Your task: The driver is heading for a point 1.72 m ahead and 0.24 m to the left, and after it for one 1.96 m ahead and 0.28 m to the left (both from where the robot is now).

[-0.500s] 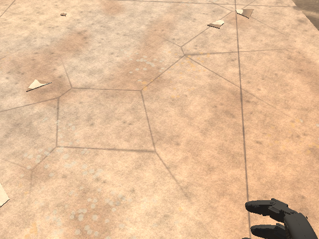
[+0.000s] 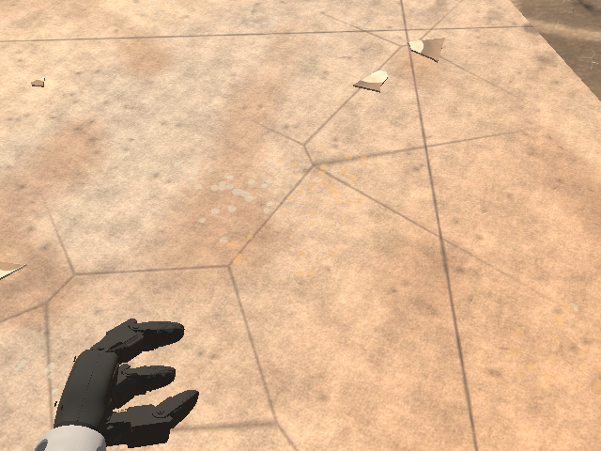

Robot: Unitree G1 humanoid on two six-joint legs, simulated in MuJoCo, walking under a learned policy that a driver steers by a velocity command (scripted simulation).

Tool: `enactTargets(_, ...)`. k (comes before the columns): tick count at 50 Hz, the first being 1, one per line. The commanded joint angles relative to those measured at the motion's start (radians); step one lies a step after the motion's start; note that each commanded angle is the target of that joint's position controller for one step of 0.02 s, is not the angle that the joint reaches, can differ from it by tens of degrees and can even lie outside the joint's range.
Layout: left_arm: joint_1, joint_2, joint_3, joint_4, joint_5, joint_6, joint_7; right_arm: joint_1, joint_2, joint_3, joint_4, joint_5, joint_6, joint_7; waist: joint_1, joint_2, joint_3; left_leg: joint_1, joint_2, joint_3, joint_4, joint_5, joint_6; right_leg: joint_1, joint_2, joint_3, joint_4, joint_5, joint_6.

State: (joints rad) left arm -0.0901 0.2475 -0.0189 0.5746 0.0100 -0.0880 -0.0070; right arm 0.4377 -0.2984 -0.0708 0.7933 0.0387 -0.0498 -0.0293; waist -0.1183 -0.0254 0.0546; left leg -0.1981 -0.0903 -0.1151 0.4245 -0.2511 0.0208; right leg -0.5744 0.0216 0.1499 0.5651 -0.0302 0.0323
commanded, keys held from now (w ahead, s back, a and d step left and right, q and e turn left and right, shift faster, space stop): q+shift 0.26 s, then shift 0.22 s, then e+shift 0.50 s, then shift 0.02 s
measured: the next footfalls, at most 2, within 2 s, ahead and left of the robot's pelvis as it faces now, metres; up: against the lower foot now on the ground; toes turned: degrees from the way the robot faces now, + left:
right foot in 0.04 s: +0.22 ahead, -0.12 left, +0.00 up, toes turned +10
left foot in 0.42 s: +0.12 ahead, +0.14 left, +0.00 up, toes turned +22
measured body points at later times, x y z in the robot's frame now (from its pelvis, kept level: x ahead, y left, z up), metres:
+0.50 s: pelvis +0.09 +0.02 -0.01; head +0.11 +0.05 +0.44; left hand +0.11 +0.33 -0.13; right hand +0.36 -0.17 -0.08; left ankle +0.09 +0.12 -0.74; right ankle +0.16 -0.12 -0.70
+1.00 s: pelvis +0.10 -0.02 +0.00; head +0.14 -0.05 +0.44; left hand +0.20 +0.28 -0.09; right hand +0.30 -0.29 -0.11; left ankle +0.08 +0.13 -0.66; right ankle +0.10 -0.10 -0.74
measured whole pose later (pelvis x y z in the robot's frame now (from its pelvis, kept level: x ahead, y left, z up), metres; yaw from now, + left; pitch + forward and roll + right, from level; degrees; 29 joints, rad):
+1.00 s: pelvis +0.10 -0.02 +0.00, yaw +2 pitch +3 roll +2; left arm 0.24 0.29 0.09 0.69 -0.01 0.02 0.01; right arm 0.07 -0.30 -0.11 0.70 -0.01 0.02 -0.05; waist 0.02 0.04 0.04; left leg -0.55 0.01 -0.02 1.12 -0.47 -0.06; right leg -0.31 0.03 0.02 0.55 -0.28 -0.06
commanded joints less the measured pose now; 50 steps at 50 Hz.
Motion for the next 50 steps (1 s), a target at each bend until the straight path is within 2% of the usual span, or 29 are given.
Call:
enactTargets(1, 0.164, 0.141, 0.069, 0.008, 0.004, 0.013, 0.017, -0.142, -0.138, -0.05, -0.131, 0.008, 0.009, -0.019, 0.166, 0.119, -0.15, -0.15, 0.106, -0.202, 0.083, 0.29, 0.057, 0.4, 0.015, -0.032, -0.142, 0.159, -0.007)
enactTargets(2, 0.209, 0.155, 0.078, 0.014, 0.017, 0.01, 0.022, -0.134, -0.087, -0.038, -0.147, 0.0, 0.016, -0.017, 0.176, 0.076, -0.187, -0.203, 0.051, -0.171, 0.236, 0.17, 0.021, 0.504, -0.065, -0.003, -0.159, 0.268, -0.046)
enactTargets(3, 0.294, 0.193, 0.084, 0.017, 0.029, 0.018, 0.034, -0.095, -0.008, -0.014, -0.173, -0.028, 0.02, -0.013, 0.18, -0.118, -0.282, -0.379, -0.03, -0.053, 0.532, -0.319, -0.031, 0.718, -0.311, 0.186, -0.096, 0.681, -0.141)
enactTargets(4, 0.273, 0.172, 0.075, 0.008, 0.042, 0.035, 0.024, 0.123, -0.03, -0.004, -0.17, -0.01, 0.019, 0.0, 0.081, -0.304, -0.475, -0.437, 0.003, -0.031, 0.754, -0.513, -0.056, 0.818, -0.548, 0.442, -0.093, 0.718, -0.316)
enactTargets(5, 0.201, 0.145, 0.083, -0.006, 0.02, 0.05, 0.024, 0.116, -0.109, -0.025, -0.147, -0.002, 0.038, 0.0, 0.08, -0.234, -0.418, -0.497, 0.079, 0.002, 0.861, -0.417, -0.091, 0.742, -0.503, 0.453, -0.151, 0.418, -0.344)
enactTargets(6, 0.177, 0.095, 0.073, -0.011, 0.008, 0.057, 0.029, 0.026, -0.149, -0.042, -0.147, -0.001, 0.057, -0.007, 0.107, -0.147, -0.299, -0.54, 0.11, 0.033, 0.905, -0.341, -0.109, 0.653, -0.418, 0.313, -0.178, 0.218, -0.304)
enactTargets(7, 0.14, 0.091, 0.071, -0.009, 0.009, 0.063, 0.033, -0.023, -0.159, -0.051, -0.151, -0.004, 0.075, -0.017, 0.103, -0.085, -0.239, -0.532, 0.136, 0.04, 0.914, -0.277, -0.121, 0.554, -0.361, 0.23, -0.207, 0.111, -0.273)
enactTargets(9, 0.09, 0.115, 0.082, 0.006, 0.022, 0.07, 0.04, -0.067, -0.134, -0.053, -0.18, -0.014, 0.099, -0.023, 0.076, -0.099, -0.153, -0.464, 0.161, 0.062, 0.877, -0.203, -0.127, 0.378, -0.305, 0.092, -0.258, 0.097, -0.257)
enactTargets(14, 0.106, 0.144, 0.109, 0.053, 0.01, 0.068, 0.054, -0.159, -0.056, -0.025, -0.228, -0.019, 0.094, 0.002, 0.095, -0.097, -0.198, -0.321, 0.189, 0.1, 0.586, -0.088, -0.095, 0.366, -0.309, -0.077, -0.267, 0.2, -0.273)
enactTargets(18, 0.135, 0.184, 0.125, 0.083, -0.02, 0.074, 0.036, -0.178, -0.078, -0.025, -0.233, -0.023, 0.096, 0.031, 0.096, -0.122, -0.204, -0.163, 0.139, 0.143, 0.334, -0.041, -0.048, 0.372, -0.325, -0.12, -0.225, 0.191, -0.255)
enactTargets(20, 0.145, 0.178, 0.124, 0.101, -0.046, 0.073, 0.03, -0.142, -0.082, -0.031, -0.217, -0.031, 0.095, 0.039, 0.065, -0.1, -0.195, -0.028, 0.096, 0.17, 0.11, 0.092, -0.002, 0.335, -0.297, -0.152, -0.137, 0.091, -0.192)
enactTargets(21, 0.2, 0.14, 0.114, 0.129, -0.045, 0.072, 0.027, -0.125, -0.111, -0.038, -0.211, -0.039, 0.092, 0.035, 0.069, -0.035, -0.178, 0.075, 0.102, 0.131, 0.018, 0.203, 0.031, 0.249, -0.252, -0.198, -0.047, -0.03, -0.122)
enactTargets(22, 0.259, 0.078, 0.095, 0.119, 0.003, 0.073, 0.016, -0.131, -0.221, -0.06, -0.236, -0.049, 0.091, 0.019, 0.121, 0.262, -0.185, 0.212, 0.363, -0.195, -0.028, 0.527, 0.122, 0.04, -0.134, -0.307, 0.231, -0.42, -0.011)
enactTargets(23, 0.209, 0.116, 0.105, 0.089, 0.013, 0.077, 0.027, -0.166, -0.263, -0.063, -0.269, -0.074, 0.084, 0.015, 0.082, 0.359, -0.192, 0.133, 0.526, -0.336, -0.062, 0.581, 0.31, -0.101, -0.042, -0.228, 0.452, -0.644, 0.032)
enactTargets(24, 0.152, 0.169, 0.122, 0.088, -0.005, 0.084, 0.035, -0.155, -0.215, -0.051, -0.261, -0.082, 0.072, 0.018, 0.038, 0.246, -0.196, 0.074, 0.468, -0.28, -0.084, 0.452, 0.31, -0.089, -0.063, -0.15, 0.56, -0.598, 0.024)
enactTargets(25, 0.176, 0.156, 0.122, 0.106, -0.021, 0.094, 0.039, -0.216, -0.168, -0.034, -0.248, -0.078, 0.06, 0.019, 0.081, 0.206, -0.17, 0.045, 0.406, -0.183, -0.08, 0.37, 0.249, -0.085, -0.074, -0.135, 0.576, -0.525, 0.012)
enactTargets(27, 0.273, 0.125, 0.117, 0.181, -0.011, 0.115, 0.045, -0.32, -0.054, 0.005, -0.236, -0.062, 0.047, 0.015, 0.131, 0.179, -0.176, -0.01, 0.334, -0.038, -0.065, 0.347, 0.171, 0.008, -0.087, -0.128, 0.557, -0.405, 0.032)
enactTargets(28, 0.307, 0.117, 0.116, 0.201, -0.016, 0.119, 0.041, -0.332, -0.027, 0.017, -0.222, -0.07, 0.041, 0.012, 0.146, 0.182, -0.172, -0.059, 0.315, 0.02, -0.066, 0.362, 0.163, 0.082, -0.075, -0.127, 0.551, -0.366, 0.043)
enactTargets(32, 0.235, 0.133, 0.111, 0.146, -0.032, 0.12, 0.033, -0.327, -0.1, -0.012, -0.204, -0.068, 0.054, -0.016, 0.1, 0.178, -0.116, 0.0, 0.372, 0.017, -0.079, 0.272, 0.196, 0.056, -0.075, -0.154, 0.402, -0.357, 0.049)
enactTargets(35, 0.228, 0.122, 0.106, 0.114, -0.034, 0.128, 0.021, -0.307, -0.111, -0.025, -0.185, -0.06, 0.066, -0.028, 0.08, 0.161, -0.119, 0.06, 0.438, -0.013, -0.077, 0.303, 0.227, 0.049, -0.099, -0.169, 0.352, -0.406, 0.04)
enactTargets(39, 0.263, 0.115, 0.111, 0.092, -0.035, 0.138, 0.003, -0.339, -0.122, -0.04, -0.17, -0.049, 0.067, -0.025, 0.099, 0.16, -0.125, 0.072, 0.454, 0.041, -0.049, 0.402, 0.212, 0.115, -0.095, -0.213, 0.26, -0.415, 0.008)
enactTargets(42, 0.332, 0.105, 0.12, 0.096, -0.036, 0.145, -0.013, -0.38, -0.124, -0.05, -0.159, -0.027, 0.071, -0.024, 0.15, 0.147, -0.144, 0.042, 0.434, 0.133, 0.043, 0.377, 0.139, 0.25, -0.061, -0.264, 0.047, -0.272, -0.046)
enactTargets(43, 0.368, 0.123, 0.132, 0.105, -0.031, 0.145, -0.008, -0.351, -0.102, -0.05, -0.14, -0.022, 0.073, -0.022, 0.159, 0.102, -0.14, -0.013, 0.391, 0.193, 0.136, 0.262, 0.074, 0.331, -0.039, -0.235, -0.063, -0.163, -0.084)
enactTargets(44, 0.404, 0.22, 0.163, 0.099, -0.025, 0.141, 0.009, -0.322, -0.063, -0.046, -0.137, -0.039, 0.074, -0.017, 0.148, -0.106, -0.128, -0.203, 0.284, 0.291, 0.374, 0.019, -0.025, 0.464, -0.167, 0.008, -0.179, 0.12, -0.163)
enactTargets(45, 0.414, 0.341, 0.187, 0.07, -0.002, 0.125, 0.017, -0.439, -0.018, -0.026, -0.224, -0.067, 0.066, -0.017, 0.158, -0.356, -0.103, -0.542, 0.087, 0.25, 0.632, -0.404, -0.115, 0.569, -0.384, 0.418, -0.208, 0.428, -0.368)
enactTargets(46, 0.435, 0.293, 0.176, 0.058, 0.023, 0.099, 0.009, -0.512, -0.048, -0.034, -0.235, -0.065, 0.055, -0.019, 0.218, -0.195, -0.187, -0.589, 0.077, 0.071, 0.788, -0.444, -0.101, 0.592, -0.405, 0.43, -0.231, 0.335, -0.429)
enactTargets(48, 0.319, 0.255, 0.167, 0.037, -0.012, 0.076, 0.021, -0.471, -0.069, -0.047, -0.201, -0.044, 0.048, -0.022, 0.142, -0.053, -0.146, -0.604, 0.107, 0.014, 0.787, -0.254, -0.072, 0.558, -0.292, 0.275, -0.213, 0.212, -0.31)
enactTargets(49, 0.27, 0.222, 0.154, 0.022, -0.036, 0.082, 0.031, -0.452, -0.086, -0.052, -0.19, -0.053, 0.049, -0.029, 0.123, -0.048, -0.138, -0.596, 0.115, 0.009, 0.753, -0.191, -0.074, 0.535, -0.269, 0.238, -0.208, 0.204, -0.274)
enactTargets(50, 0.243, 0.196, 0.143, 0.009, -0.038, 0.09, 0.041, -0.424, -0.087, -0.055, -0.177, -0.055, 0.049, -0.028, 0.107, -0.065, -0.156, -0.549, 0.109, 0.021, 0.759, -0.143, -0.082, 0.506, -0.245, 0.196, -0.202, 0.236, -0.259)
